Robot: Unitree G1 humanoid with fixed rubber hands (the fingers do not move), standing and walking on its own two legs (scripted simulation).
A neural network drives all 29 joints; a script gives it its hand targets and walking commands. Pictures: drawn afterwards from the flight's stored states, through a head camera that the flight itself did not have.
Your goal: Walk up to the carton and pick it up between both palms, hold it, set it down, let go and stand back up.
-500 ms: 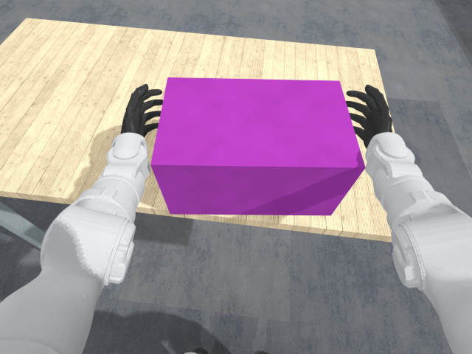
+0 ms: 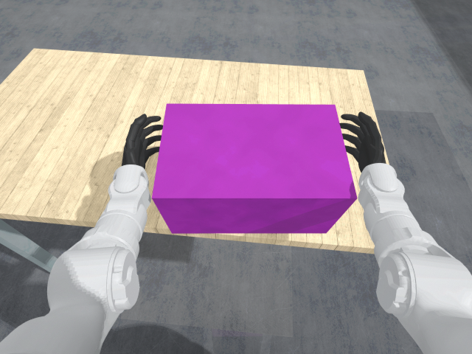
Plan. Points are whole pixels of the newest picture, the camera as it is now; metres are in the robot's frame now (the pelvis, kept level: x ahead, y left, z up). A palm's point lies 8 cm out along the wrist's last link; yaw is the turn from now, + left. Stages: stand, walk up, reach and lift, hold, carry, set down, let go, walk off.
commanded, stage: reach and lift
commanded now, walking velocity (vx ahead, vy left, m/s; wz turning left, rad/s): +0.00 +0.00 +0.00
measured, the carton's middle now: (250, 171) +0.44 -0.02 +0.01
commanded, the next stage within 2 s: none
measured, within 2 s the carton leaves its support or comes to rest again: neither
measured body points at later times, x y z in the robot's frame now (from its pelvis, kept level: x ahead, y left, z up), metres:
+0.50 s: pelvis +0.00 +0.01 +0.01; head +0.02 +0.02 +0.46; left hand +0.40 +0.21 +0.09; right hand +0.39 -0.20 +0.08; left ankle +0.00 +0.12 -0.74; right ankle -0.01 -0.10 -0.74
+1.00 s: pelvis -0.03 +0.01 +0.01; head -0.05 +0.03 +0.46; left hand +0.36 +0.22 +0.15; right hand +0.36 -0.20 +0.13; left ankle +0.00 +0.12 -0.74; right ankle -0.01 -0.10 -0.74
